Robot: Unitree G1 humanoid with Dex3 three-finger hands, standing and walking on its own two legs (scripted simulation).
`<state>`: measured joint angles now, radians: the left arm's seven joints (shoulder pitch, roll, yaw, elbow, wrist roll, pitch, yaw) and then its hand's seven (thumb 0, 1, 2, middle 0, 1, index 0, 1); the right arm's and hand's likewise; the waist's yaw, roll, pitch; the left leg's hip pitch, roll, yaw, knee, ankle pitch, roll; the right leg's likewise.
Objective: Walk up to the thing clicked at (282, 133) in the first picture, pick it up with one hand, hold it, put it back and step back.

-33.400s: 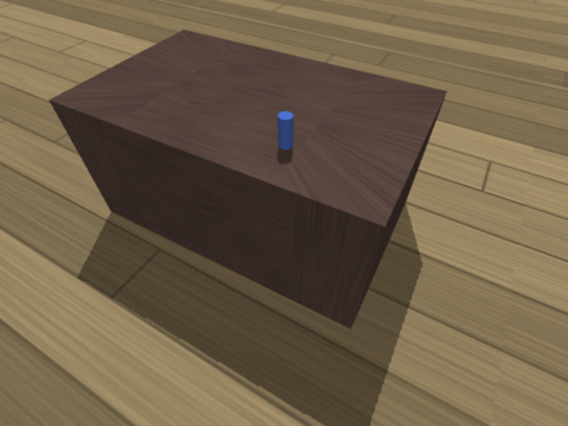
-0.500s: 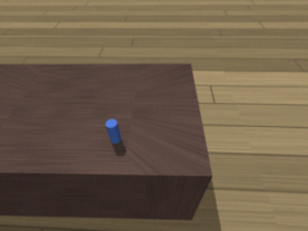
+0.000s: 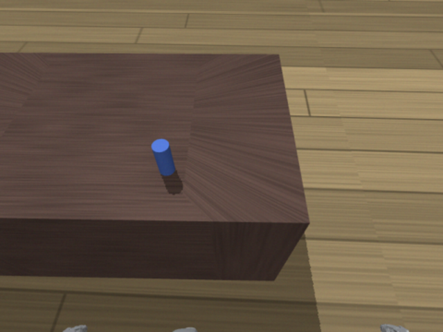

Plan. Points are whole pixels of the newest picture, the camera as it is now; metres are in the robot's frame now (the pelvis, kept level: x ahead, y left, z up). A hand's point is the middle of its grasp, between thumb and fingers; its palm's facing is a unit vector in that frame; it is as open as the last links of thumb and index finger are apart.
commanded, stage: step back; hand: left
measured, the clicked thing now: (164, 158) +0.56 +0.17 -0.12
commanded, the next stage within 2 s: none
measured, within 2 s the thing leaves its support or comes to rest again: neither
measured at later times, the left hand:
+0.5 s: hand out of the picture +0.02 +0.29 -0.17, palm faces -0.10 -0.92 -0.37, open 7.4 cm
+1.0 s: hand out of the picture -0.10 +0.31 -0.16, palm faces -0.01 -0.93 -0.36, open 7.4 cm
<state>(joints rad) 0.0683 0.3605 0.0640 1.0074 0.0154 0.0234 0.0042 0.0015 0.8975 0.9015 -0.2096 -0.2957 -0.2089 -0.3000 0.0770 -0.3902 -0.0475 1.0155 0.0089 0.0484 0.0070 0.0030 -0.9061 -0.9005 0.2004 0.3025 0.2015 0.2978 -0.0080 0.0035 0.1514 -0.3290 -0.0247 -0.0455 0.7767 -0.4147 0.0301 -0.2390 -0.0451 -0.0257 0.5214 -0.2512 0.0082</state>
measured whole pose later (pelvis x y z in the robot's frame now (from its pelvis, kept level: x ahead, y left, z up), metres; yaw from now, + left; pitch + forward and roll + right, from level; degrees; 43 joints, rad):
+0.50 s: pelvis -0.09 +0.03 -0.01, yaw -4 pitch -2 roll +0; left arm 0.14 0.38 0.08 0.89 0.02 0.05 0.00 0.00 0.90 0.90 -0.21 -0.30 -0.21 -0.30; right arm 0.12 -0.35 -0.04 0.85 -0.01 0.03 -0.01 0.00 -0.90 -0.90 0.20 0.30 0.21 0.30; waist -0.01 -0.01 0.19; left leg -0.37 0.00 0.06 0.66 -0.25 0.04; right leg -0.25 0.03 0.06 0.70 -0.41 -0.01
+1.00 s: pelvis -0.23 +0.05 +0.00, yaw -1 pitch -2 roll -1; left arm 0.13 0.39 0.09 0.81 0.01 0.07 0.01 0.00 0.90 0.90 -0.21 -0.30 -0.21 -0.30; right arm 0.16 -0.35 -0.04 0.88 -0.03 0.02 -0.01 0.01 -0.90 -0.90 0.20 0.30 0.20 0.30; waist -0.01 -0.04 0.17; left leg -0.27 -0.01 -0.03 0.59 -0.28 0.03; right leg -0.48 0.12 0.15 1.15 -0.51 -0.01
